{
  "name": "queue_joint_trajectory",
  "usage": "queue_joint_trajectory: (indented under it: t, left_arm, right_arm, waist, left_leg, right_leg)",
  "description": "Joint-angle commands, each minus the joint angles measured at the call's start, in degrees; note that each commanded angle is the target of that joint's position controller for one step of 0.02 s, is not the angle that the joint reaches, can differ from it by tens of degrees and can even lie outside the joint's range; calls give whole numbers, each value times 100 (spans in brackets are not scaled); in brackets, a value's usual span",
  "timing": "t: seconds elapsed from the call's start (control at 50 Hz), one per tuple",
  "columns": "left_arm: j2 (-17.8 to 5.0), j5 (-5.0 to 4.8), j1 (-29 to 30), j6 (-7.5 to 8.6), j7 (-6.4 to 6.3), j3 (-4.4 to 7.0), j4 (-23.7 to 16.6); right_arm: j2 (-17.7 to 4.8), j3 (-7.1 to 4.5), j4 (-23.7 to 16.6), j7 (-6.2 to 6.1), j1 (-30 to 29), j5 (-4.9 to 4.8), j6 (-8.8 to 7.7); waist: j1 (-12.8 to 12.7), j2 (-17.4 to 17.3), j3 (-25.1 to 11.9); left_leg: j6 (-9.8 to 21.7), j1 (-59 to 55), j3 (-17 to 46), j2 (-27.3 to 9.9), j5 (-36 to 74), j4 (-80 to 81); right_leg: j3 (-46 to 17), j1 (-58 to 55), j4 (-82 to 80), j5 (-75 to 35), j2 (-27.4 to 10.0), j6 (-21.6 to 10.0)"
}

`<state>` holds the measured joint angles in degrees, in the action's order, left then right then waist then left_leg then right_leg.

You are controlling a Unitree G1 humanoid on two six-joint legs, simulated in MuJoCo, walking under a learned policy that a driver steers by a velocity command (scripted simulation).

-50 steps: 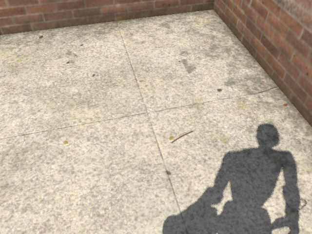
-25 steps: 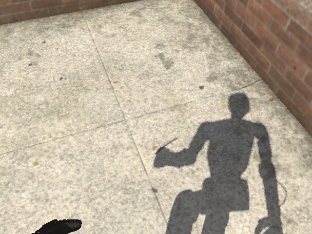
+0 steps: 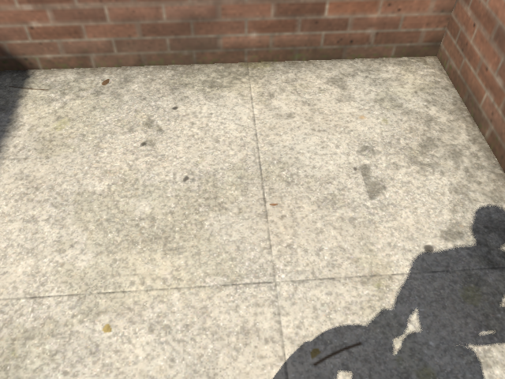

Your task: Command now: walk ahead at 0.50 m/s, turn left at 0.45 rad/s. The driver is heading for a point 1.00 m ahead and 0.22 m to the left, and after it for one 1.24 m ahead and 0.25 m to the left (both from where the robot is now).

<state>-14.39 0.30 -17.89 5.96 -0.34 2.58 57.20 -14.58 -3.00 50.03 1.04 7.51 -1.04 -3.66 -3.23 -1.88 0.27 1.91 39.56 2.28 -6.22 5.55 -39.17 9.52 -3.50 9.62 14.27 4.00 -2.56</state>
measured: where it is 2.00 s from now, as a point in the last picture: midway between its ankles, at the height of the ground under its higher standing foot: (183, 191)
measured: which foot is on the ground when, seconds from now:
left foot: up 0.00-0.12, down 0.14-0.62, up 0.64-1.00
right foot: down 0.00-0.14, up 0.16-0.60, down 0.62-1.00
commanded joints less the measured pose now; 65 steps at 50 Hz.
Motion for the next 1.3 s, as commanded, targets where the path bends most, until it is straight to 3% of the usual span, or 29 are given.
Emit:
queue_joint_trajectory:
  t: [0.02,0.08,0.12,0.14,0.16,0.18,0.2,0.24,0.28,0.36,0.44,0.54,0.6,0.62,0.64,0.66,0.68,0.72,0.76,0.9,1.04,1.1,1.12,1.14,1.16,1.18,1.2,1.24,1.3]
  left_arm:
    - [-923,-56,-220,-80,-49,186,-150]
    - [-1127,-77,-56,-245,-93,250,-261]
    - [-1205,-59,124,-356,-153,267,-393]
    - [-1139,-28,117,-338,-178,220,-522]
    - [-246,142,-464,-146,-38,-61,-791]
    - [-595,-58,-41,145,61,-21,-887]
    - [-930,-272,579,315,123,79,-1079]
    - [-863,-142,819,368,66,85,-1109]
    - [-886,-27,650,200,49,157,-1119]
    - [-610,71,1083,28,8,104,-1365]
    - [-479,2,1898,63,51,40,-1633]
    - [-838,-79,2096,161,133,154,-1829]
    - [-1099,-20,1067,256,120,309,-1579]
    - [-1370,75,227,271,90,377,-1486]
    - [-1850,112,-381,182,110,520,-1233]
    - [-1332,-62,-377,166,165,416,-1233]
    - [-953,-90,-106,141,163,315,-1313]
    - [-752,7,390,72,166,225,-1346]
    - [-631,50,456,82,156,170,-1288]
    - [-1067,-116,127,31,97,268,-1034]
    - [-1232,-205,-405,-152,89,270,-721]
    - [-1205,-197,-288,-220,49,237,-727]
    - [-923,-55,-215,-191,37,109,-901]
    - [-254,-49,-837,-71,68,-101,-1013]
    - [-839,-188,-580,8,97,37,-919]
    - [-1087,-309,-125,39,116,124,-1070]
    - [-1024,-289,109,22,98,120,-1097]
    - [-890,-189,90,-106,82,159,-1061]
    - [-590,-198,30,-304,61,135,-1054]
  right_arm:
    - [-190,29,-698,142,-859,-9,-77]
    - [-395,-50,-927,268,-724,-26,-64]
    - [-812,-292,-724,264,502,-48,-38]
    - [-1284,-512,-514,168,1502,-52,-2]
    - [-1939,-651,-488,86,1750,-65,19]
    - [-1552,-521,-611,70,1884,-10,-13]
    - [-1205,-428,-604,46,1694,62,-48]
    - [-823,-320,-815,41,866,45,-88]
    - [-692,-257,-982,18,519,106,-86]
    - [-1041,-356,-991,-123,752,26,-82]
    - [-1091,-380,-933,-187,1086,-8,-13]
    - [-1006,-369,-856,-226,1324,-36,51]
    - [-769,-286,-962,-236,1176,22,98]
    - [-446,-153,-1051,-215,1241,105,82]
    - [-105,-51,-1150,-197,2132,-64,12]
    - [-627,-112,-965,-215,2211,-139,-9]
    - [-954,-193,-1005,-212,1586,-119,0]
    - [-879,-195,-1203,-220,845,42,-19]
    - [-684,-177,-1242,-162,876,23,-24]
    - [-291,16,-1544,-69,-6,56,-76]
    - [-463,-18,-1848,77,-841,-30,-134]
    - [-913,-267,-1465,31,484,47,-130]
    - [-1330,-399,-1286,-39,1533,118,-100]
    - [-1780,-473,-1215,-39,1785,152,-55]
    - [-1224,-345,-1210,-29,1854,108,-53]
    - [-1023,-259,-1223,-29,1494,94,-82]
    - [-867,-206,-1244,-19,1123,109,-102]
    - [-600,-140,-1221,15,655,165,-177]
    - [-638,-194,-1049,10,550,182,-318]
  waist:
    - [-136,238,582]
    - [120,507,293]
    - [820,633,-457]
    - [1259,270,-1018]
    - [738,-1222,-1645]
    - [975,-869,-2353]
    - [1093,-604,-1595]
    - [608,282,-654]
    - [263,174,-408]
    - [275,59,-98]
    - [628,-234,-26]
    - [606,-439,-48]
    - [66,-528,-519]
    - [-252,-11,-1287]
    - [103,1995,-1915]
    - [-21,1643,-1639]
    - [-167,1022,-884]
    - [-18,493,-152]
    - [204,743,-101]
    - [35,629,32]
    - [-112,726,241]
    - [663,587,-546]
    - [1089,17,-1363]
    - [781,-1527,-1984]
    - [1003,-966,-1867]
    - [937,-698,-1055]
    - [761,-372,-680]
    - [412,-408,-251]
    - [223,-289,-42]
  left_leg:
    - [108,340,-235,63,-287,360]
    - [362,-207,-676,418,-1226,453]
    - [661,-1935,-934,918,-1335,650]
    - [976,-3701,-119,596,-1220,864]
    - [2072,-5979,2987,-965,-1775,1135]
    - [2438,-6594,4731,-1447,-2170,2128]
    - [2036,-6203,3787,-1197,-1841,2182]
    - [1642,-4403,2376,-705,-718,2267]
    - [1581,-3405,1918,-442,-137,2539]
    - [1516,-2608,1311,-160,206,2749]
    - [1095,-2333,1095,170,-605,2614]
    - [917,-3062,1883,-168,-1130,1973]
    - [650,-3095,1869,120,-583,898]
    - [442,-2496,1409,461,-1181,-595]
    - [22,-435,699,1275,-3548,-2462]
    - [-25,371,916,926,-3883,-3287]
    - [-32,593,908,733,-3360,-3507]
    - [-40,354,628,392,-2692,-3084]
    - [-20,-98,489,174,-2464,-2593]
    - [-169,-339,-17,60,-1092,-384]
    - [35,-822,-213,349,-941,834]
    - [398,-2943,-441,622,-966,1268]
    - [777,-4592,649,-376,-781,1077]
    - [1648,-6215,3194,-1699,-1735,1659]
    - [1592,-5999,3649,-1685,-2489,2049]
    - [1353,-5316,2789,-1503,-2284,2153]
    - [1203,-4607,2111,-1241,-1853,2301]
    - [1043,-3595,1264,-903,-1271,2723]
    - [1058,-3088,551,-850,-641,3124]
  right_leg:
    - [-297,-121,-103,-2163,-1892,-687]
    - [-63,-529,806,-4379,-2017,-507]
    - [192,-191,2579,-5742,-1826,-284]
    - [221,1018,4179,-4608,-1592,-50]
    - [-9,3747,6388,362,-453,353]
    - [-1315,4668,7286,1849,-56,310]
    - [-1571,5205,7240,1396,-449,120]
    - [-1470,4682,6170,660,-911,82]
    - [-1474,3966,5600,454,-1065,211]
    - [-1231,3845,4137,-406,-924,592]
    - [-1140,3260,2443,-1944,-531,612]
    - [-1449,3026,1792,-1563,-464,404]
    - [-1326,1630,1505,-1163,-553,31]
    - [-2141,246,1627,-885,-1426,-324]
    - [-4831,-1590,1107,310,-2604,-1322]
    - [-5599,-1557,741,1613,-2728,-1343]
    - [-4758,-900,667,1582,-2471,-1094]
    - [-3520,367,514,205,-2019,-938]
    - [-2899,873,300,-563,-1732,-907]
    - [-1782,1089,-136,-1605,-1571,-964]
    - [-1644,498,246,-1829,-1847,-710]
    - [-1185,727,1886,-3503,-1477,-396]
    - [-909,1805,3579,-2310,-1173,-159]
    - [-859,4003,5540,1384,-226,170]
    - [-1583,4644,6273,1887,-430,115]
    - [-1574,4935,6370,1398,-671,49]
    - [-1462,4744,6148,904,-908,66]
    - [-1517,4214,5691,335,-1163,145]
    - [-1582,4049,5448,-124,-1162,271]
